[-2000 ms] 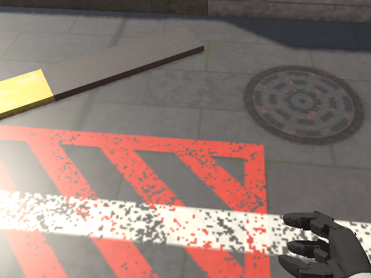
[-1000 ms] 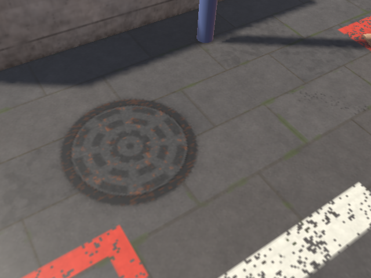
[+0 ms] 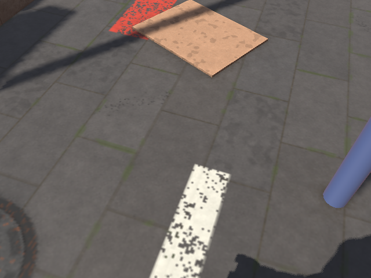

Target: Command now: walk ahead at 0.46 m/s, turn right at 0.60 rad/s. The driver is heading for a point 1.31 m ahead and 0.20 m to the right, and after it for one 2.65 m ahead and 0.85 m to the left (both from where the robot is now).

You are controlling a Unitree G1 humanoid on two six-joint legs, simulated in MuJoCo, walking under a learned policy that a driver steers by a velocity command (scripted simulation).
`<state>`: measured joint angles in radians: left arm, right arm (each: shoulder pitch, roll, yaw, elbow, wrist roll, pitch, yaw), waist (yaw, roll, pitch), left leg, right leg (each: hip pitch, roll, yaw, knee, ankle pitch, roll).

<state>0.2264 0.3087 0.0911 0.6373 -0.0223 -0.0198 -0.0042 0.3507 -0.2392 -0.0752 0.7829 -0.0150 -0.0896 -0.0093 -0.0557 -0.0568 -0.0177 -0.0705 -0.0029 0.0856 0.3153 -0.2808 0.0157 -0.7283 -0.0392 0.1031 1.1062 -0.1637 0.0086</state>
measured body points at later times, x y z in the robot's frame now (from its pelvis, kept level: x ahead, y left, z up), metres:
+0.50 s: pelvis +0.27 -0.09 +0.00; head +0.30 -0.11 +0.45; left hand +0.43 +0.16 -0.10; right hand +0.38 -0.40 -0.08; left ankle +0.44 +0.06 -0.67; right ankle +0.24 -0.16 -0.74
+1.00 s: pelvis +0.57 -0.11 +0.00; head +0.61 -0.10 +0.45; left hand +0.80 +0.10 -0.09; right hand +0.57 -0.39 -0.10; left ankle +0.58 -0.05 -0.74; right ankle +0.62 -0.32 -0.67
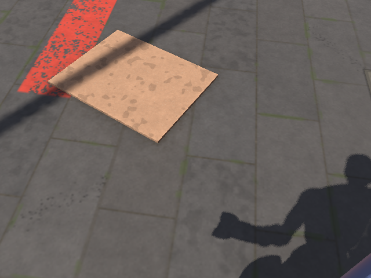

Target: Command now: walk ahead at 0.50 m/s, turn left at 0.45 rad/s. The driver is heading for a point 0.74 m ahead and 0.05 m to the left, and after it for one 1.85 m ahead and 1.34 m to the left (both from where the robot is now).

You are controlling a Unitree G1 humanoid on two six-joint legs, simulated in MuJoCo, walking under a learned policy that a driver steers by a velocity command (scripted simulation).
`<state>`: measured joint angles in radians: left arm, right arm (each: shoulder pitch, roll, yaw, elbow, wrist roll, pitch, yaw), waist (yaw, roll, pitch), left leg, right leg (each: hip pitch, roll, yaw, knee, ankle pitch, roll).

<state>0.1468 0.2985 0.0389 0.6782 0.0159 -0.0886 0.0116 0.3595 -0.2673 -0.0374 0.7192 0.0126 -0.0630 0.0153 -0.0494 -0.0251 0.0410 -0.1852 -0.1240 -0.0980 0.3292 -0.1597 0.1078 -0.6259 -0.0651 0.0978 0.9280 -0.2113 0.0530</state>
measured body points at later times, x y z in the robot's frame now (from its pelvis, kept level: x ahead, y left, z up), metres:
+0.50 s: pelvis +0.28 -0.03 +0.00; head +0.31 -0.03 +0.45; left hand +0.27 +0.27 -0.11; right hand +0.50 -0.26 -0.10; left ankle +0.28 +0.13 -0.67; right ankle +0.30 -0.14 -0.75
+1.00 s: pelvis +0.50 +0.11 +0.00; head +0.54 +0.13 +0.45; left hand +0.54 +0.42 -0.12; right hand +0.68 -0.13 -0.10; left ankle +0.49 +0.21 -0.75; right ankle +0.58 -0.03 -0.67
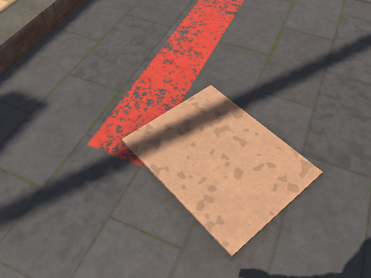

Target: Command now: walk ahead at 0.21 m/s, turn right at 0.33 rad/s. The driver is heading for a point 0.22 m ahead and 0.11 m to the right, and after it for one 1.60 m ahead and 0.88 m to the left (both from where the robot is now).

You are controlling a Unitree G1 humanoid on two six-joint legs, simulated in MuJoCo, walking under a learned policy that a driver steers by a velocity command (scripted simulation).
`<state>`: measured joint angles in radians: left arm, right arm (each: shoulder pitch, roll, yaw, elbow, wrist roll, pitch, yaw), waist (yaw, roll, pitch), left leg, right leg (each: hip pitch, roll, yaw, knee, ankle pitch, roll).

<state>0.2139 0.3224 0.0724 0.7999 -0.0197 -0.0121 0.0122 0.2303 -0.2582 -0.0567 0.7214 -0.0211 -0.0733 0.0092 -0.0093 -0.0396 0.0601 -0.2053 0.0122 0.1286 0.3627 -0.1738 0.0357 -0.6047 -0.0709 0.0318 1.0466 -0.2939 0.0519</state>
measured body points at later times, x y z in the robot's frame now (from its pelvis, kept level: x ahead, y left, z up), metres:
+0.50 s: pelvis +0.09 -0.01 -0.01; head +0.12 +0.00 +0.44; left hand +0.21 +0.28 -0.13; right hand +0.23 -0.28 -0.12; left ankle +0.08 +0.11 -0.72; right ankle +0.16 -0.14 -0.75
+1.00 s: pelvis +0.18 +0.03 +0.00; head +0.18 +0.06 +0.45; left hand +0.26 +0.36 -0.09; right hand +0.33 -0.23 -0.10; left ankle +0.08 +0.10 -0.75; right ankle +0.33 -0.08 -0.72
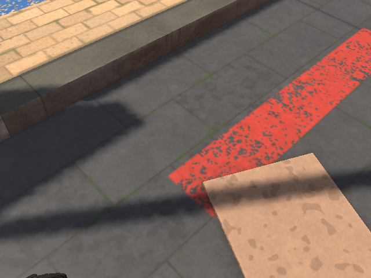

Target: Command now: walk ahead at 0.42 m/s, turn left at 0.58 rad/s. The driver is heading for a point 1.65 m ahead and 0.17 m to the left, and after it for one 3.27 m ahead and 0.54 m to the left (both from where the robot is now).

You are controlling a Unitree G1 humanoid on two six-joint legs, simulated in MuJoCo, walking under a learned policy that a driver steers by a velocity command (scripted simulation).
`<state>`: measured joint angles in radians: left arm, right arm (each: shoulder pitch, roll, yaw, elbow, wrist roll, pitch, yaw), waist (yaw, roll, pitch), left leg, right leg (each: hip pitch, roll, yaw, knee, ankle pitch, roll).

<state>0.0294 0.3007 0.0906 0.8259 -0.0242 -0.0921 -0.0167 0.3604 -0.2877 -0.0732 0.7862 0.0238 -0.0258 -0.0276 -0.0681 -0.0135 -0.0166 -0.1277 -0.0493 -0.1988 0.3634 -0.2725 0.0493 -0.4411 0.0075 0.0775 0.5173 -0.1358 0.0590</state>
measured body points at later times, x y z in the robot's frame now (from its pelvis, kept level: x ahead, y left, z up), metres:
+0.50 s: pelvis +0.23 +0.01 -0.02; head +0.27 +0.03 +0.42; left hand +0.14 +0.29 -0.15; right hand +0.52 -0.14 -0.10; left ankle +0.36 +0.18 -0.73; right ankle +0.10 -0.15 -0.75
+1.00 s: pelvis +0.50 +0.12 -0.02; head +0.53 +0.13 +0.43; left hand +0.62 +0.40 -0.12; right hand +0.62 -0.14 -0.13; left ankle +0.36 +0.17 -0.75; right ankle +0.72 +0.03 -0.71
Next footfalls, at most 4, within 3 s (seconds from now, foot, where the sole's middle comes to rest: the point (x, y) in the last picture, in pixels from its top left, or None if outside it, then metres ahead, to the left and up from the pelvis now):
0.08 right None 0.14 -0.15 -0.79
0.54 left None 0.40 0.18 -0.79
1.08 right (153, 215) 0.76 0.07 -0.79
1.56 left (99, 205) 0.81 0.29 -0.79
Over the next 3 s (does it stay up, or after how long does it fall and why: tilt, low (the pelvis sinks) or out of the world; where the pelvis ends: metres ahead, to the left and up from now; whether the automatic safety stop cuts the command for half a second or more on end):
stays up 1.09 0.21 0.00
